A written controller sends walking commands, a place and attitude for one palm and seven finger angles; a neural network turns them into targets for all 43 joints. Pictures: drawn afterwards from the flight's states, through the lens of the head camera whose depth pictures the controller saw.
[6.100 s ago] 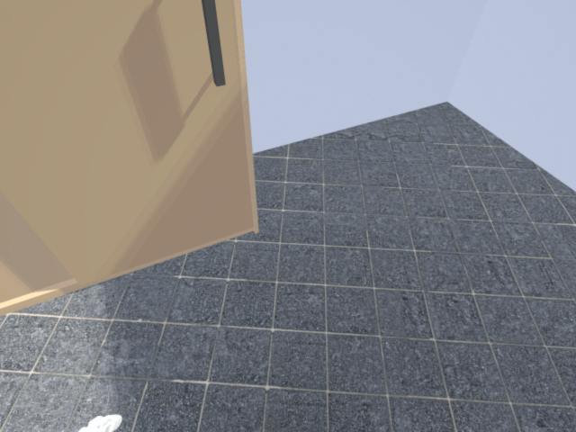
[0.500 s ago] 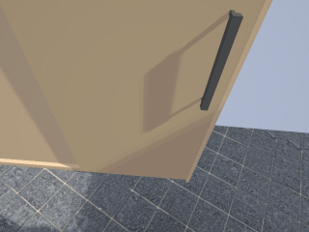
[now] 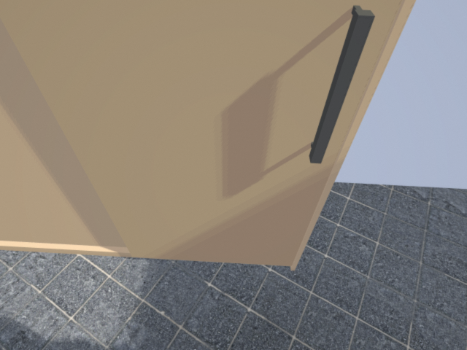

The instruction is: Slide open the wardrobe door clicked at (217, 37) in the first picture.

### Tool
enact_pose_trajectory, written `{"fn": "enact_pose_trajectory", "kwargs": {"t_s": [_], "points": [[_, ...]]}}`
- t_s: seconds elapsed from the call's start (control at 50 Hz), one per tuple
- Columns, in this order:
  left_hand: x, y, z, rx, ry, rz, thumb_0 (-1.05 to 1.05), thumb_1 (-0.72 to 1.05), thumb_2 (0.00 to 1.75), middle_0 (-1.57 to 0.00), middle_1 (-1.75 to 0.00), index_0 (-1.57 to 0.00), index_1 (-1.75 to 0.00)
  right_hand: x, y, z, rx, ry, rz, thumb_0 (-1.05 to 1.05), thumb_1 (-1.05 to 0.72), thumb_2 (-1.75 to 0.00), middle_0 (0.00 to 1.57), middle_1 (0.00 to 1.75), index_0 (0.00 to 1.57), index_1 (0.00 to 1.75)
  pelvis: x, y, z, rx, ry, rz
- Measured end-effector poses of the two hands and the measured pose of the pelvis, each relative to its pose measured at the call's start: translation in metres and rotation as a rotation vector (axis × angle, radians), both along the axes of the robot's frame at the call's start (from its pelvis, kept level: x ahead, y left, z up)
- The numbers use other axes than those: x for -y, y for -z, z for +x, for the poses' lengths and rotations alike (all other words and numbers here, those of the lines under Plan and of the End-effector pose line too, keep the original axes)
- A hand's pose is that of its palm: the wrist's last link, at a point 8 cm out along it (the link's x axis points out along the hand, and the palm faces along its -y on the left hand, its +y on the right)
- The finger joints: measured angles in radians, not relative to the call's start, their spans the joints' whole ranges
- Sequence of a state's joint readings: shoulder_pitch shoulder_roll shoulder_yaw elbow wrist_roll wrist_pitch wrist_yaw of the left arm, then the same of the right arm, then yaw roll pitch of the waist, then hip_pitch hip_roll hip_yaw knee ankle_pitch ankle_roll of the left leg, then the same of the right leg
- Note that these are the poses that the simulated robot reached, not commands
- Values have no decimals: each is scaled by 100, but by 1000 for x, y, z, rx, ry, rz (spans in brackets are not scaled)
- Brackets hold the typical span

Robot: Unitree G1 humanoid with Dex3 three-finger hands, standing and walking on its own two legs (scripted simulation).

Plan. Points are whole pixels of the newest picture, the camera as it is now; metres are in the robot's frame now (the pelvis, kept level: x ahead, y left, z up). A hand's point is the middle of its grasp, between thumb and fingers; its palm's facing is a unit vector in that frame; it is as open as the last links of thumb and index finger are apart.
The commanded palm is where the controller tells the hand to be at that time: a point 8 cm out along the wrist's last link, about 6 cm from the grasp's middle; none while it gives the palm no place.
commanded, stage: look again from close up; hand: right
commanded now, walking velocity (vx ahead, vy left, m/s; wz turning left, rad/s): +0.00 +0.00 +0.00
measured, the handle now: (332, 96) +0.57 -0.17 +0.15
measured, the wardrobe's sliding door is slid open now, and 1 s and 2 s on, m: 0.00 0.00 0.00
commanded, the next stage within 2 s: shuffle to correct the standing spot in 0.26 s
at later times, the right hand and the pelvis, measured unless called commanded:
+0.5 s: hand out of the picture +0.02 -0.18 -0.18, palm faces +0.04 +0.98 -0.20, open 7.4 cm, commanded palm none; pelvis +0.01 +0.00 +0.00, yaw +0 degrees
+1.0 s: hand out of the picture +0.14 -0.19 -0.18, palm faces +0.08 +0.97 -0.24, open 7.3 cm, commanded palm none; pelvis +0.11 +0.00 -0.02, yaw -2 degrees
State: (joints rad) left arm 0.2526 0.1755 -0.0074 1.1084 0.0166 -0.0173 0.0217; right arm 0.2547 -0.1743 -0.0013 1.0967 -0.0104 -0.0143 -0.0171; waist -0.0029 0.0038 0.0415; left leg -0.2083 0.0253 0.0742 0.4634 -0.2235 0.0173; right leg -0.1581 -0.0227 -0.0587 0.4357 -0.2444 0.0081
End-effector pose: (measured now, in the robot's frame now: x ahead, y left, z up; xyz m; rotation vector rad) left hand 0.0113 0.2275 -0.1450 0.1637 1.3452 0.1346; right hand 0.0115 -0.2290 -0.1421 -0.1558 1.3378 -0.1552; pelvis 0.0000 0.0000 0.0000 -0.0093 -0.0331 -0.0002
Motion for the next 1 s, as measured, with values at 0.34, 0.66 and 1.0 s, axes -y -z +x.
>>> {"fn": "enact_pose_trajectory", "kwargs": {"t_s": [0.34, 0.66, 1.0], "points": [[1, 1, 1, -15, 3, -13, 0, 90, 90, -20, -30, -20, -30, 0, -2, 2, -3, 4, -10, 0, -90, -90, 20, 30, 20, 30, -4, -1, 2, -3, 2, 0], [20, 3, -6, -99, -21, -4, 0, 91, 90, -20, -30, -20, -30, -4, 18, -13, -93, 72, 62, 0, -90, -90, 20, 30, 20, 30, 10, 9, 34, -19, 3, 15], [33, 17, 12, -277, -73, -88, 0, 90, 90, -20, -30, -20, -30, 6, 4, 115, 60, 43, -41, 1, -93, -90, 20, 30, 19, 30, -2, 15, 105, -18, 27, -2]]}}
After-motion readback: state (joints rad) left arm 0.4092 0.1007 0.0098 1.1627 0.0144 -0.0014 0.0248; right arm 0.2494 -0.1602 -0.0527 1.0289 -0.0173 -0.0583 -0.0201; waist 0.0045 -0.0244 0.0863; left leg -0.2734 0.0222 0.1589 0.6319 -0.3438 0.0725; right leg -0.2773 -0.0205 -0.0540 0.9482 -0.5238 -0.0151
